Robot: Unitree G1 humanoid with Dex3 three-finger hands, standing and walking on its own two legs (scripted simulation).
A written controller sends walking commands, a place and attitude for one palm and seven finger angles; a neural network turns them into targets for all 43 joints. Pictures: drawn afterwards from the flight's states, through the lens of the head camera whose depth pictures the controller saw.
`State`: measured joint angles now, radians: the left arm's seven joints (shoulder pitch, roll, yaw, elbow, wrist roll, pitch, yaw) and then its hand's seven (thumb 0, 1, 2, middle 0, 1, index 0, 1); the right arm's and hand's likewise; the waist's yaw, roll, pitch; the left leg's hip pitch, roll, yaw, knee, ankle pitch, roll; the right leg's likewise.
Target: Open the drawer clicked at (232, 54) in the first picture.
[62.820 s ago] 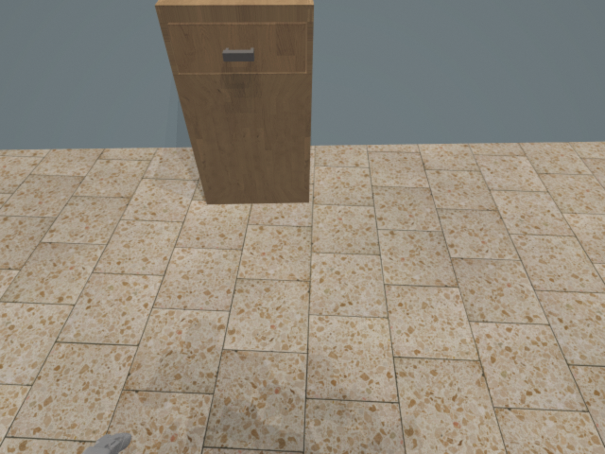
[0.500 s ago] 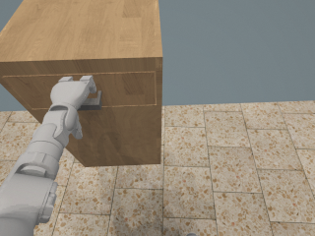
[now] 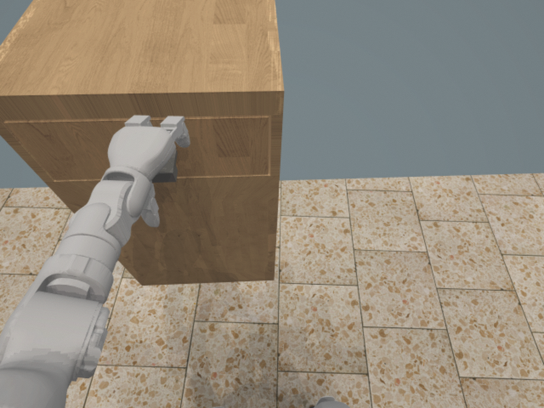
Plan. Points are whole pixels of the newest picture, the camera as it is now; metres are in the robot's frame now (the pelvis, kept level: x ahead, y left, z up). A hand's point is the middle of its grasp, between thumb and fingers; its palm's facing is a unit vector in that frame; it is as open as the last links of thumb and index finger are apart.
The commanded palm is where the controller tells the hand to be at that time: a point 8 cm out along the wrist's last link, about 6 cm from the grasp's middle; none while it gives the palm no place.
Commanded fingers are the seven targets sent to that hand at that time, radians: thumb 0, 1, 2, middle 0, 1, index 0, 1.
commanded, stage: re-aim the fingers above the handle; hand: left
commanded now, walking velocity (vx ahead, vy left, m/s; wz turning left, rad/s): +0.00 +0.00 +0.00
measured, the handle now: (149, 163) +0.54 +0.22 -0.01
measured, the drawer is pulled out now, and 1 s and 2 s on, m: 0.00 0.00 0.00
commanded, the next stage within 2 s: lower the fingers behind the handle in 1.04 s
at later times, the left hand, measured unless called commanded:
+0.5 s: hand (143, 166) +0.48 +0.20 +0.05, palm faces -0.01 -0.06 -1.00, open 13.8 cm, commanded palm +0.47 +0.23 +0.10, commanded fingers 0.00 -0.50 0.30 -0.30 -1.20 -0.30 -1.20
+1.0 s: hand (141, 171) +0.48 +0.20 +0.04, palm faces -0.07 -0.05 -1.00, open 13.8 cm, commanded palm +0.47 +0.23 +0.10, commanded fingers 0.00 -0.50 0.30 -0.30 -1.20 -0.30 -1.20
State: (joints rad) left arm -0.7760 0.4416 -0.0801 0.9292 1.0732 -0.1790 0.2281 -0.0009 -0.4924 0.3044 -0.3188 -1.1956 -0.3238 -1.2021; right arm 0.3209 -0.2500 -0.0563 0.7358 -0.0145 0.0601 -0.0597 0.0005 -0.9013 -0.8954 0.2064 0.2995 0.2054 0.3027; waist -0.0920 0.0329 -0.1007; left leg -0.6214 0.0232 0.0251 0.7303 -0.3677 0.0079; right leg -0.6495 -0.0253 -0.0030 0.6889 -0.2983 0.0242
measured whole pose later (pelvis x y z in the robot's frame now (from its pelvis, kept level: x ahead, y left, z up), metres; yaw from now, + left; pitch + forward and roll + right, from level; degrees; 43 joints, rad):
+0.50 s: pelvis +0.00 +0.00 +0.00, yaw +0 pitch +16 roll -1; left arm -0.80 0.50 -0.04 0.94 1.09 -0.21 0.26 0.00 -0.49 0.30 -0.32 -1.20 -0.32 -1.20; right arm 0.33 -0.27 -0.06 0.73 -0.01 0.06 -0.06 0.00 -0.90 -0.90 0.21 0.30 0.21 0.30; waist -0.09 0.02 -0.10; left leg -0.67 0.03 0.02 0.76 -0.38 0.00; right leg -0.69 -0.02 -0.01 0.72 -0.31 0.02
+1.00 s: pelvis +0.00 +0.00 -0.01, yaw +0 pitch +18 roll -1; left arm -0.79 0.52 -0.03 0.94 1.08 -0.23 0.21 0.00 -0.49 0.30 -0.32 -1.20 -0.33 -1.21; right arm 0.36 -0.26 -0.07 0.73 -0.02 0.06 -0.07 0.00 -0.90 -0.90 0.21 0.30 0.21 0.30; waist -0.09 0.03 -0.10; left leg -0.69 0.03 0.02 0.77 -0.39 0.00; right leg -0.72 -0.02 0.00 0.73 -0.31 0.02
